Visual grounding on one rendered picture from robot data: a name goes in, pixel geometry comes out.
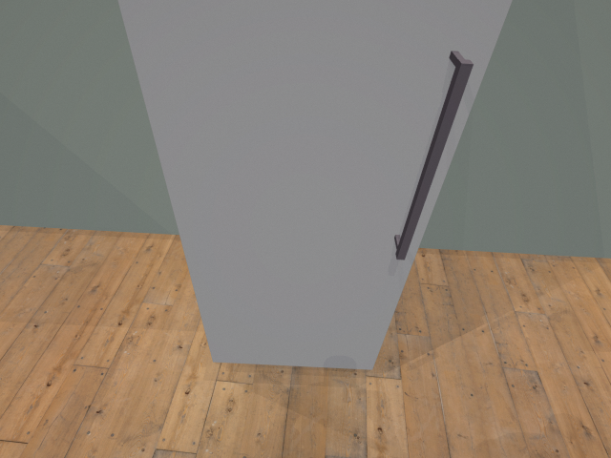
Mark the fridge door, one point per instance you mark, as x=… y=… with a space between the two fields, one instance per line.
x=292 y=135

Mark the handle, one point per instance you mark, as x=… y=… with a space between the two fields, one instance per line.
x=463 y=68

